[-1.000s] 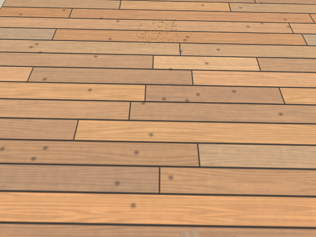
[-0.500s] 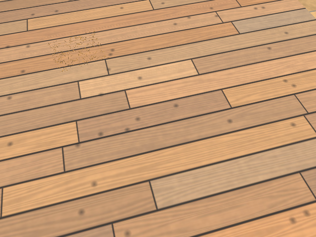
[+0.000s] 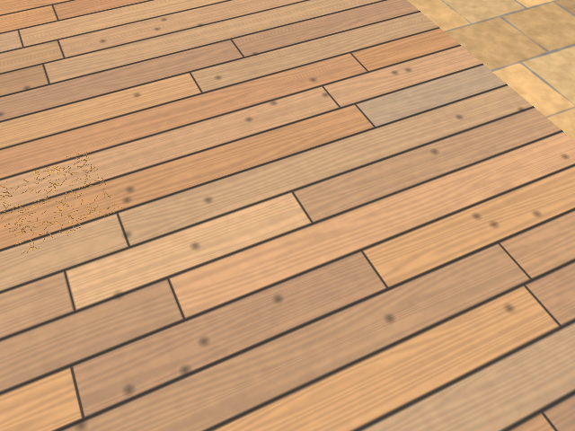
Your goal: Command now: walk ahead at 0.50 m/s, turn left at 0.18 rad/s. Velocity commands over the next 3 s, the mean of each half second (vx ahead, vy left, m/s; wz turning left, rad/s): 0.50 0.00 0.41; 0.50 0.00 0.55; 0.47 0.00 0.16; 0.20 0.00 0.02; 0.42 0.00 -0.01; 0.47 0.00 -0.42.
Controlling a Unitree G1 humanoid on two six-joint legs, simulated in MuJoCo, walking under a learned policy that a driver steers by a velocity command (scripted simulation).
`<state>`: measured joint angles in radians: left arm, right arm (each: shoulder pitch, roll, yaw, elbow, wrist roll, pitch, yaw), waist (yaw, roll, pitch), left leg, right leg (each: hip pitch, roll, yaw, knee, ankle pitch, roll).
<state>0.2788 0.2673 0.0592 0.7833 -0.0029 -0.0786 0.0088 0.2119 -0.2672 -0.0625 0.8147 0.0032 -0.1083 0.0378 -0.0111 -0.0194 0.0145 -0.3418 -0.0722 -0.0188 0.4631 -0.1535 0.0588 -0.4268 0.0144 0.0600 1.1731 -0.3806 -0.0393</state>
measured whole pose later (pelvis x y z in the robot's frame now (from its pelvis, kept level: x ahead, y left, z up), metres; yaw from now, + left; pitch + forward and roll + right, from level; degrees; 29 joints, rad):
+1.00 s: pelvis +0.48 +0.14 +0.00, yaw +33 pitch +2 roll +0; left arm 0.18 0.31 0.05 0.73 0.00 -0.10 0.00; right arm 0.27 -0.28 -0.06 0.66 0.00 -0.04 0.03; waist -0.01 -0.02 0.05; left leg -0.30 -0.10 -0.02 0.45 -0.17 0.10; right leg -0.58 -0.11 0.04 1.12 -0.32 0.02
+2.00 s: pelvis +0.85 +0.34 -0.01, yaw +35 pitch +2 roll +0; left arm 0.24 0.26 0.02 0.88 0.00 -0.03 0.00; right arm 0.20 -0.24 -0.05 0.74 0.01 -0.01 -0.01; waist 0.02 -0.01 -0.03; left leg -0.37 -0.01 0.00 0.57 -0.24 0.01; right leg -0.17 0.01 -0.02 0.55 -0.41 -0.04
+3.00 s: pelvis +1.24 +0.58 -0.01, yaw +19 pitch +2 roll +0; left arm 0.17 0.29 0.07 0.72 -0.01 -0.05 -0.03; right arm 0.24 -0.29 -0.05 0.82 0.01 -0.10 -0.01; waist 0.00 0.00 0.07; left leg -0.37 0.04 -0.02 1.23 -0.44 -0.01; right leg -0.40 0.08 -0.01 0.53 -0.15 -0.08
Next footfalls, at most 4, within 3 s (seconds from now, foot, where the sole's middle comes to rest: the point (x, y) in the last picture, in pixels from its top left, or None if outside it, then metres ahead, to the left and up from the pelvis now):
0.32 right None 0.33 -0.13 -0.77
0.80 left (194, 420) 0.51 0.23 -0.77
1.32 right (213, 283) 0.87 0.22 -0.77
1.76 left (112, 291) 0.85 0.48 -0.77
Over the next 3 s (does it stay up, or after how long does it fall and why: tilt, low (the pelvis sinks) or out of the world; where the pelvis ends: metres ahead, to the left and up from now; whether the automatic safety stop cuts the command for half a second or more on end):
stays up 1.24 0.58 -0.01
